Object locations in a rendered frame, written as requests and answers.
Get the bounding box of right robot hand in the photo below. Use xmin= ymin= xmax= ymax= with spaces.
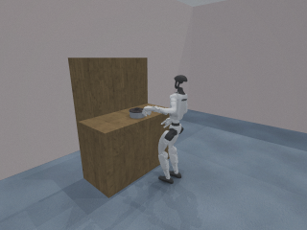
xmin=161 ymin=117 xmax=172 ymax=128

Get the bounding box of table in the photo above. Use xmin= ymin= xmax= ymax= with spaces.
xmin=68 ymin=57 xmax=170 ymax=198

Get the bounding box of robot left upper arm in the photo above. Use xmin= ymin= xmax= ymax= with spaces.
xmin=169 ymin=93 xmax=178 ymax=117

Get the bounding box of pot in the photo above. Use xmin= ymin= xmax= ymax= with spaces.
xmin=130 ymin=112 xmax=145 ymax=119

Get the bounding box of left robot hand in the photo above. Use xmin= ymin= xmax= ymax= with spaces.
xmin=142 ymin=105 xmax=152 ymax=117

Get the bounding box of robot left foot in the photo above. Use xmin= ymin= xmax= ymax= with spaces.
xmin=158 ymin=175 xmax=174 ymax=184

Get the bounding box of lid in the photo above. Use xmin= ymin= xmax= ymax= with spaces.
xmin=129 ymin=108 xmax=144 ymax=113

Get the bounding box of left robot forearm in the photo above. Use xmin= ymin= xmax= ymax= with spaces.
xmin=151 ymin=106 xmax=174 ymax=115

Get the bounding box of robot right upper arm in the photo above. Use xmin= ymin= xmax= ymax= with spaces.
xmin=184 ymin=94 xmax=188 ymax=114

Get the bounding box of robot left shin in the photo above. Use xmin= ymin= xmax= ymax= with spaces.
xmin=158 ymin=154 xmax=171 ymax=179

